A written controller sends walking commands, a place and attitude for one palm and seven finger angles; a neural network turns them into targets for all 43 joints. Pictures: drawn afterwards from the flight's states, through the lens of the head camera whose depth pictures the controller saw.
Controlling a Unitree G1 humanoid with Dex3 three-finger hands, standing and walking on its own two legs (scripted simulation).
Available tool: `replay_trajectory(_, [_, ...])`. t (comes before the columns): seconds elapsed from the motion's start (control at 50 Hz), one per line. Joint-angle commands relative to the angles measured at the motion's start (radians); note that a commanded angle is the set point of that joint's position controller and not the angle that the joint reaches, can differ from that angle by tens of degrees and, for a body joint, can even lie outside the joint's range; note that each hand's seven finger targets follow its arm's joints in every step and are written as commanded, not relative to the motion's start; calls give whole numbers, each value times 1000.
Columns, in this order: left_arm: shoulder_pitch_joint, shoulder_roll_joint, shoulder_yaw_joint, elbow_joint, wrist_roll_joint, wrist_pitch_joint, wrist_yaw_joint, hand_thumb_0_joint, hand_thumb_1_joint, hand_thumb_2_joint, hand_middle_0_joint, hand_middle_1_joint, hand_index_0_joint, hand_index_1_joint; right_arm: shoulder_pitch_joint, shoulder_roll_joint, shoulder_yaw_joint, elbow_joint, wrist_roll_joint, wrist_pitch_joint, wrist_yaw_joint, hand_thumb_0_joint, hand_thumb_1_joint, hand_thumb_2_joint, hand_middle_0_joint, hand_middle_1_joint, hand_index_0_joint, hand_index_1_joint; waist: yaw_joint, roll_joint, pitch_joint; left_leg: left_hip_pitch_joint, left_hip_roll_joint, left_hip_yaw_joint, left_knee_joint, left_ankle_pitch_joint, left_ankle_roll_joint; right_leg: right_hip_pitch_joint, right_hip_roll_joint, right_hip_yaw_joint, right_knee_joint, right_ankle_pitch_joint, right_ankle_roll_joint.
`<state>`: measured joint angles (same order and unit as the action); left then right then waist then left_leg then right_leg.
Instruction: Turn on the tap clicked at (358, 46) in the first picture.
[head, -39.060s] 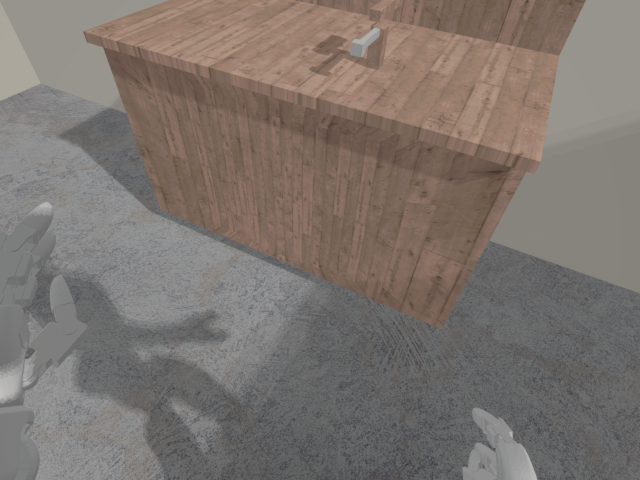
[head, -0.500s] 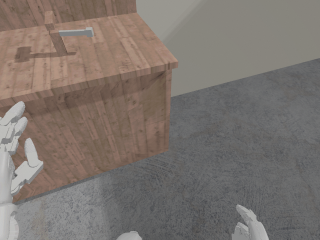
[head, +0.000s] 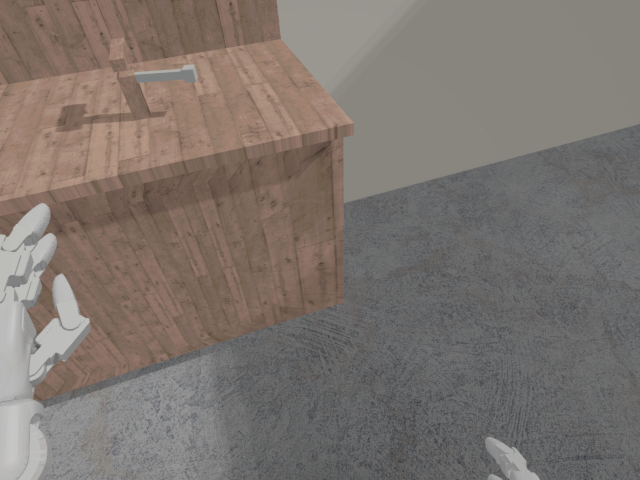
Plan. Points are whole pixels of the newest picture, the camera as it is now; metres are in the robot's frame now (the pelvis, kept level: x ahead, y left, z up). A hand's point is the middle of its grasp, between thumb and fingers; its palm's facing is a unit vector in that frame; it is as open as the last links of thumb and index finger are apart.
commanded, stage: stop stepping back and stand still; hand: left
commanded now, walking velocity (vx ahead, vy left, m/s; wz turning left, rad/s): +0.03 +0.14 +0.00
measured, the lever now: (189, 73) +0.88 +0.35 +0.14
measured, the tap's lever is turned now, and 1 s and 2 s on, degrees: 74 74 74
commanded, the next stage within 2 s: stand and check the lever's angle in 0.18 s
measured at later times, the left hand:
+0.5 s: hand (72, 305) +0.24 +0.27 +0.17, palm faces +0.39 -0.84 -0.37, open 7.4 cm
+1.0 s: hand (53, 297) +0.25 +0.29 +0.17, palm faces +0.39 -0.85 -0.35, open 7.4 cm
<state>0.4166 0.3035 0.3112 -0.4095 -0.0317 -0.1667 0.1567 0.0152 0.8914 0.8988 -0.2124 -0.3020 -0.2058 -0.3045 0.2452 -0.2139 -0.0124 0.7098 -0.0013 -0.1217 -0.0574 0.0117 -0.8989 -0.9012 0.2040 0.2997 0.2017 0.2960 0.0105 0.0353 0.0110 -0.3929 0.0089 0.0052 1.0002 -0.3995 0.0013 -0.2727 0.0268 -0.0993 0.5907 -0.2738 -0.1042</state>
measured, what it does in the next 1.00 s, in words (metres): steps on the spot: left foot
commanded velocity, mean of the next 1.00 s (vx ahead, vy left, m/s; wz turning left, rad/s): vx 0.00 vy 0.01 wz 0.00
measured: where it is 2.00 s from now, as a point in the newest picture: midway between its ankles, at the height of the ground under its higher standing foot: outside the picture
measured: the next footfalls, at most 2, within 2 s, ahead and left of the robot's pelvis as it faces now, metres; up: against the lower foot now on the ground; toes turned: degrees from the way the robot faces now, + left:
left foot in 0.26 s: +0.06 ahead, +0.14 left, +0.00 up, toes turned +2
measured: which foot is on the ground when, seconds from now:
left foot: up 0.00-0.24, down 0.26-1.00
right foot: down 0.00-1.00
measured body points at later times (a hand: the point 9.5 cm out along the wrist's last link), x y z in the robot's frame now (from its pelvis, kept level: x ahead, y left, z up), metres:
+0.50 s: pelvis +0.02 +0.03 +0.01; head +0.03 +0.03 +0.46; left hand +0.21 +0.31 +0.19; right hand +0.20 -0.21 -0.07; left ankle +0.02 +0.14 -0.73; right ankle +0.04 -0.05 -0.73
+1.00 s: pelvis +0.02 +0.05 +0.01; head +0.03 +0.05 +0.46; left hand +0.22 +0.33 +0.19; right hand +0.20 -0.18 -0.07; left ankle +0.02 +0.14 -0.73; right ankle +0.04 -0.05 -0.73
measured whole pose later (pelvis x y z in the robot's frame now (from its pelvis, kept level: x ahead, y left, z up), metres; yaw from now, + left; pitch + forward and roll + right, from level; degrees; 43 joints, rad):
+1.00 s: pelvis +0.02 +0.05 +0.01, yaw -2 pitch +0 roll -1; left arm 0.45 0.33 0.30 -0.45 -0.05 -0.14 0.17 0.02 0.89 0.90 -0.21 -0.30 -0.21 -0.30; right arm 0.19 -0.21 0.01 0.60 -0.01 -0.09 -0.07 0.01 -0.90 -0.90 0.21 0.30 0.20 0.30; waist 0.02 0.01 0.01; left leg -0.20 0.00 0.07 0.45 -0.25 0.04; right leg -0.22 0.02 -0.05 0.42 -0.20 -0.02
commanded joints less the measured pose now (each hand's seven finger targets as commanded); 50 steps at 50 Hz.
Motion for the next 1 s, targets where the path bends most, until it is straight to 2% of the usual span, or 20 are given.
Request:
replay_trajectory(0.0, [-64,238,149,-188,-8,-97,8,0,900,900,-200,-300,-200,-300,-116,-92,-35,-191,8,-44,-2,0,-900,-900,200,300,200,300,-22,-112,-52,-86,27,-11,-24,67,-13,85,-286,340,-326,86,-10])
replay_trajectory(0.04, [-51,228,142,-172,-16,-103,10,0,900,900,-200,-300,-200,-300,-130,-85,-32,-210,10,-38,-8,0,-900,-900,200,300,200,300,-16,-149,-52,-6,14,24,-161,74,-7,52,-266,297,-340,28,13])
replay_trajectory(0.08, [-43,225,139,-184,-21,-99,14,0,900,900,-200,-300,-200,-300,-142,-84,-29,-225,7,-40,-9,0,-900,-900,200,300,200,300,-5,-171,-40,60,1,56,-280,74,3,19,-262,294,-361,-68,16])
replay_trajectory(0.12, [-37,218,133,-196,-22,-94,18,0,900,900,-200,-300,-200,-300,-142,-88,-33,-232,6,-42,-10,0,-900,-900,200,300,200,300,-1,-157,-48,112,-4,60,-386,75,14,30,-266,300,-351,-92,21])
replay_trajectory(0.16, [-21,206,119,-202,-23,-85,20,0,900,900,-200,-300,-200,-300,-132,-90,-30,-237,3,-40,-6,0,-900,-900,200,300,200,300,-1,-122,-48,177,-2,50,-488,121,25,21,-240,296,-323,-61,43])
replay_trajectory(0.22, [-57,202,106,-255,-19,-81,25,0,900,900,-200,-300,-200,-300,-142,-122,-44,-251,6,-42,-7,0,-900,-900,200,300,200,300,6,-2,-75,222,86,-44,-579,204,52,48,-157,246,-245,41,87])
replay_trajectory(0.24, [-56,206,110,-265,-19,-78,28,0,900,900,-200,-300,-200,-300,-144,-135,-49,-256,9,-39,-6,0,-900,-900,200,300,200,300,11,21,-87,228,115,-71,-574,261,58,63,-134,236,-226,101,103])
replay_trajectory(0.26, [-56,207,110,-266,-19,-75,28,0,900,900,-200,-300,-200,-300,-149,-140,-51,-260,15,-36,-5,0,-900,-900,200,300,200,300,13,12,-96,225,124,-81,-558,315,54,86,-124,230,-216,170,115])
replay_trajectory(0.28, [-30,213,120,-242,-19,-68,26,0,900,900,-200,-300,-200,-300,-145,-134,-52,-258,19,-34,-6,0,-900,-900,200,300,200,300,8,8,-110,217,107,-51,-528,322,45,105,-129,238,-219,213,118])
replay_trajectory(0.32, [-47,217,120,-270,-15,-60,23,0,900,900,-200,-300,-200,-300,-148,-127,-43,-260,11,-29,-6,0,-900,-900,200,300,200,300,-4,56,-74,177,83,-35,-528,278,33,97,-130,223,-225,195,94])
replay_trajectory(0.36, [-53,210,112,-277,-14,-58,24,0,900,900,-200,-300,-200,-300,-148,-124,-40,-263,12,-31,-4,0,-900,-900,200,300,200,300,-1,10,-92,182,83,-33,-534,284,30,117,-125,221,-227,207,86])
replay_trajectory(0.4, [-45,209,112,-285,-16,-54,27,0,900,900,-200,-300,-200,-300,-149,-127,-40,-268,9,-33,-5,0,-900,-900,200,300,200,300,0,-6,-104,192,86,-41,-547,303,29,122,-115,206,-219,214,85])
replay_trajectory(0.48, [-17,206,116,-286,-18,-50,29,0,900,900,-200,-300,-200,-300,-154,-126,-32,-272,5,-32,-8,0,-900,-900,200,300,200,300,5,38,-122,188,111,-62,-601,335,31,138,-80,157,-185,226,95])
replay_trajectory(0.6, [4,196,111,-272,-20,-44,27,0,900,900,-200,-300,-200,-300,-149,-122,-25,-272,0,-26,-12,0,-900,-900,200,300,200,300,3,33,-137,175,120,-61,-624,372,23,158,-65,127,-170,257,100])
replay_trajectory(0.62, [-5,202,115,-281,-20,-46,27,0,900,900,-200,-300,-200,-300,-153,-124,-25,-271,-2,-27,-13,0,-900,-900,200,300,200,300,3,53,-138,175,121,-64,-631,373,20,156,-65,124,-169,251,99])
replay_trajectory(0.7, [-9,192,106,-256,-19,-42,26,0,900,900,-200,-300,-200,-300,-149,-120,-21,-263,-4,-23,-16,0,-900,-900,200,300,200,300,2,23,-131,165,114,-53,-632,342,18,155,-67,131,-185,254,99])
replay_trajectory(0.82, [-57,201,104,-270,-15,-45,28,0,900,900,-200,-300,-200,-300,-160,-121,-21,-262,-8,-22,-22,0,-900,-900,200,300,200,300,2,37,-116,154,109,-61,-658,280,14,141,-63,129,-194,216,98])
replay_trajectory(0.86, [-51,193,97,-272,-13,-46,28,0,900,900,-200,-300,-200,-300,-158,-121,-21,-262,-8,-24,-21,0,-900,-900,200,300,200,300,3,54,-122,162,110,-55,-656,297,14,144,-61,129,-188,231,98])
replay_trajectory(0.96, [-29,188,98,-254,-14,-45,28,0,900,900,-200,-300,-200,-300,-159,-120,-24,-264,-7,-21,-21,0,-900,-900,200,300,200,300,3,31,-122,159,105,-48,-649,312,10,149,-64,132,-197,242,98])
replay_trajectory(0.98, [-27,185,96,-254,-15,-44,28,0,900,900,-200,-300,-200,-300,-159,-121,-24,-263,-8,-20,-20,0,-900,-900,200,300,200,300,2,43,-124,162,103,-44,-647,305,9,146,-66,135,-200,243,96])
